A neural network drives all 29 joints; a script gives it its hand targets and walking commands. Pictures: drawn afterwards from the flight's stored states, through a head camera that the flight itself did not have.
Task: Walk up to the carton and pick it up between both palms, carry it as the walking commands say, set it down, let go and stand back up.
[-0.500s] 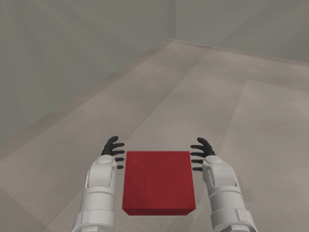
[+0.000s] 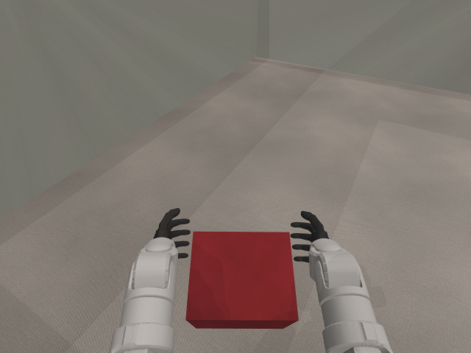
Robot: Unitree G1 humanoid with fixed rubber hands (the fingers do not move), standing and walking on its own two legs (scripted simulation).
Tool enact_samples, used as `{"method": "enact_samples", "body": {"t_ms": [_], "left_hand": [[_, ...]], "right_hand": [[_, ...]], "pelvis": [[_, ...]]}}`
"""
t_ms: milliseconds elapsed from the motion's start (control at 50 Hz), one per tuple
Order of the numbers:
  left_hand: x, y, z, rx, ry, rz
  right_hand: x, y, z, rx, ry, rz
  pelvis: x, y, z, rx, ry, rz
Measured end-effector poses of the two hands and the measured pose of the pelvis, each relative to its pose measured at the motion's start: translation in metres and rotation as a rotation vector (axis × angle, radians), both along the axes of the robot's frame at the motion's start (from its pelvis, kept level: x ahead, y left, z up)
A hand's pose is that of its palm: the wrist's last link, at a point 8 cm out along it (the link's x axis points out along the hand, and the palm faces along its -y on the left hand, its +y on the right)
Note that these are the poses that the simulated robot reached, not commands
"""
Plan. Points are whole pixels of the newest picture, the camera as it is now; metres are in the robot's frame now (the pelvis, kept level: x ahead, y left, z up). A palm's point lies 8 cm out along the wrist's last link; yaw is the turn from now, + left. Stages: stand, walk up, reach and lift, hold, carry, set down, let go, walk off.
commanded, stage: hold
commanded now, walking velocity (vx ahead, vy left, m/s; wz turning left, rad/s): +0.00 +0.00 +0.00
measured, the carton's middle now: (240, 282) +0.29 +0.00 -0.07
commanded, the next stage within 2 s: carry in 0.36 s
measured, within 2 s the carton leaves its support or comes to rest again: neither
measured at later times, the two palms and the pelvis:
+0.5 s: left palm (156, 250) +0.29 +0.15 +0.05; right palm (306, 248) +0.29 -0.11 +0.04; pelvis -0.01 +0.02 -0.01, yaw +5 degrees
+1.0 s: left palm (90, 273) +0.23 +0.23 +0.08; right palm (256, 252) +0.27 -0.02 +0.07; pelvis -0.05 +0.05 -0.01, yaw +12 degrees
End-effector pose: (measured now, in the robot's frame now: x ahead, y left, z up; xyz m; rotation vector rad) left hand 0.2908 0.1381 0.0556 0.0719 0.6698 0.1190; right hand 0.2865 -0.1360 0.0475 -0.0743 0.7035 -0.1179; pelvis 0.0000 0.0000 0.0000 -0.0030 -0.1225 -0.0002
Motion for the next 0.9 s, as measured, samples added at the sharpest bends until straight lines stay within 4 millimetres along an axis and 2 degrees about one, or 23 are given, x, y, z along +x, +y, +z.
{"method": "enact_samples", "body": {"t_ms": [340, 420, 500, 600, 720, 800, 900], "left_hand": [[-0.002, 0.000, 0.000, 0.000, -0.001, 0.002], [0.001, 0.000, -0.001, 0.029, -0.017, 0.002], [-0.001, 0.013, -0.004, 0.039, -0.027, 0.037], [-0.012, 0.054, -0.007, 0.009, -0.020, 0.171], [-0.037, 0.094, 0.002, -0.029, 0.054, 0.310], [-0.045, 0.105, 0.014, -0.031, 0.055, 0.355], [-0.052, 0.103, 0.023, -0.007, 0.051, 0.351]], "right_hand": [[-0.001, 0.000, 0.000, 0.000, 0.000, 0.000], [0.002, 0.004, -0.003, -0.015, -0.015, -0.017], [0.006, 0.022, -0.003, -0.027, -0.026, -0.076], [0.012, 0.068, 0.003, -0.022, -0.026, -0.055], [0.009, 0.111, 0.004, -0.010, 0.055, 0.040], [0.008, 0.124, 0.011, 0.010, 0.064, 0.071], [0.001, 0.122, 0.015, 0.029, 0.064, 0.073]], "pelvis": [[-0.002, 0.000, 0.000, 0.001, 0.000, 0.001], [-0.005, 0.003, -0.007, -0.008, 0.073, 0.031], [-0.011, 0.015, -0.014, -0.001, 0.134, 0.085], [-0.020, 0.037, -0.025, 0.022, 0.181, 0.137], [-0.029, 0.050, -0.019, -0.013, 0.215, 0.164], [-0.035, 0.053, -0.017, -0.023, 0.235, 0.185], [-0.041, 0.053, -0.018, -0.019, 0.236, 0.195]]}}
